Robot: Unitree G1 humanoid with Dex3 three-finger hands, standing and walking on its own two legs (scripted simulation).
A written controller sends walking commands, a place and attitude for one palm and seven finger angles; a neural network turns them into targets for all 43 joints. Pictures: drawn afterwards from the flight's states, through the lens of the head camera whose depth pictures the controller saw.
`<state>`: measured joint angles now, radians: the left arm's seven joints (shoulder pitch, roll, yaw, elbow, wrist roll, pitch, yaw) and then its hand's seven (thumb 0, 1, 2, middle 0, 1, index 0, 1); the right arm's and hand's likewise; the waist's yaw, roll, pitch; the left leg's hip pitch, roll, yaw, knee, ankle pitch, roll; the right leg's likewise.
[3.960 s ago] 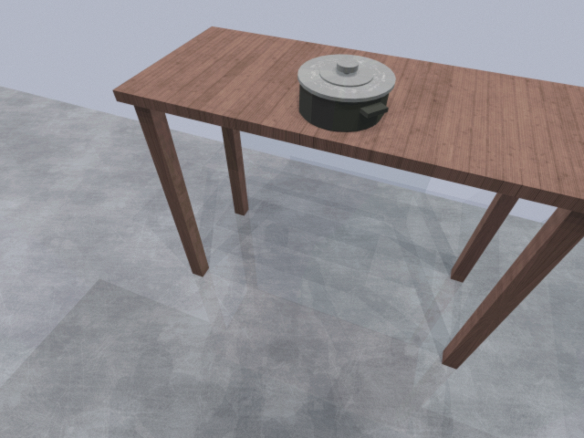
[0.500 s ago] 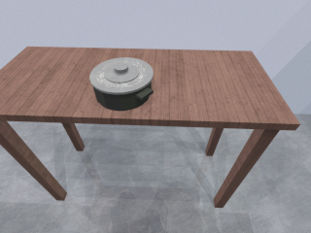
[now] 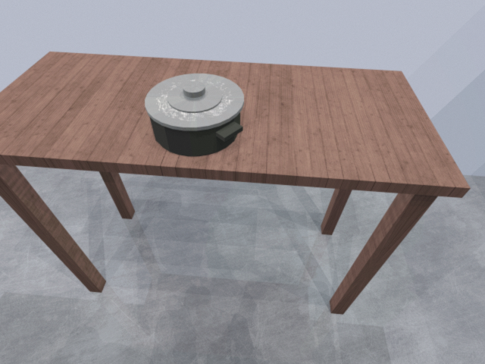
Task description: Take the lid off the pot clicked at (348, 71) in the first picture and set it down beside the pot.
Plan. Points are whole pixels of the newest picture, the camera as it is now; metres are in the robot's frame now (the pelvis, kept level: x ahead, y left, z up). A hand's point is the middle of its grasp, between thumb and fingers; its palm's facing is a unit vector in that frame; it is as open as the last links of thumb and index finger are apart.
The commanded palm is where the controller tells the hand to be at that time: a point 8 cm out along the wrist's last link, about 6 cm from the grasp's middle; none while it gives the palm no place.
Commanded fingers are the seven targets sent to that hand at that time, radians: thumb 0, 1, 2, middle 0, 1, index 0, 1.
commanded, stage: come to a stop and stand still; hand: left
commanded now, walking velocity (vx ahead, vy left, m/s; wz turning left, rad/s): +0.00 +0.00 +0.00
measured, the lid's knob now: (194, 89) +0.60 +0.14 +0.15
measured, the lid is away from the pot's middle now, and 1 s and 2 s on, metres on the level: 0.00 0.00 0.00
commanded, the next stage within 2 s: look again from close up in 0.14 s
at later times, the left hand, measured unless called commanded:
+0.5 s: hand out of the picture +0.03 +0.20 -0.18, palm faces +0.03 -0.97 -0.24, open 7.4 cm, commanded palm none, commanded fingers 0.00 0.90 0.90 -0.20 -0.30 -0.20 -0.30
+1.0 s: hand out of the picture +0.01 +0.23 -0.18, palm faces +0.00 -0.97 -0.23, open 7.4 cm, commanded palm none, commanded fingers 0.00 0.90 0.90 -0.20 -0.30 -0.20 -0.30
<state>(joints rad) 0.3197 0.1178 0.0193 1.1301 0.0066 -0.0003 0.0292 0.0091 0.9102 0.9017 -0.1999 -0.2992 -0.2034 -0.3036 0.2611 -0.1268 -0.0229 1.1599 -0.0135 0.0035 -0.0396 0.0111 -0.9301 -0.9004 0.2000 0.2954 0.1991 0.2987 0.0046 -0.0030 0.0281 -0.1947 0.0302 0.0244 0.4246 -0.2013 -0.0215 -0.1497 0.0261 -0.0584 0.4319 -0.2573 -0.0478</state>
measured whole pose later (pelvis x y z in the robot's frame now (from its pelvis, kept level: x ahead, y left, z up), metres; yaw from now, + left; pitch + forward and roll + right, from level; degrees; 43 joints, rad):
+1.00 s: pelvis -0.01 +0.05 -0.01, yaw -2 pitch -2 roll +0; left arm 0.28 0.17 0.01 1.00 0.02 0.01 0.04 0.01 0.91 0.90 -0.20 -0.30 -0.20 -0.30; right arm 0.24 -0.18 -0.02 1.02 -0.01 0.01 -0.02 0.00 -0.92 -0.90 0.20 0.30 0.20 0.30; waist 0.00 0.02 0.07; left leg -0.26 -0.01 0.08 0.52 -0.24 0.05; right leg -0.23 -0.02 0.00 0.53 -0.28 0.02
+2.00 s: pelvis +0.13 +0.00 -0.01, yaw -2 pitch +1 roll +1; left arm 0.12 0.17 0.07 0.93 0.01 -0.02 -0.02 0.02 0.93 0.90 -0.20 -0.30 -0.20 -0.30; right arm 0.43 -0.14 -0.02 1.11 -0.03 -0.04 -0.03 0.00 -0.91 -0.90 0.20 0.30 0.20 0.30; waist -0.04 0.06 0.09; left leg -0.05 0.03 0.06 0.45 -0.41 -0.02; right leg -0.45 -0.07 -0.09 0.67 -0.25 -0.02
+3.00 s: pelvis +0.11 +0.12 -0.01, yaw -2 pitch -1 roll +0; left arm 0.31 0.16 0.01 0.96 0.02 0.04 0.03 0.01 0.91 0.90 -0.20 -0.30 -0.21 -0.30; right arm 0.35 -0.18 -0.02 0.96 -0.01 0.01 -0.03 0.00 -0.92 -0.90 0.20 0.30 0.20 0.30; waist 0.00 -0.02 0.03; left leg -0.22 -0.06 0.06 0.51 -0.28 0.08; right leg -0.31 -0.02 0.04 0.54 -0.24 -0.02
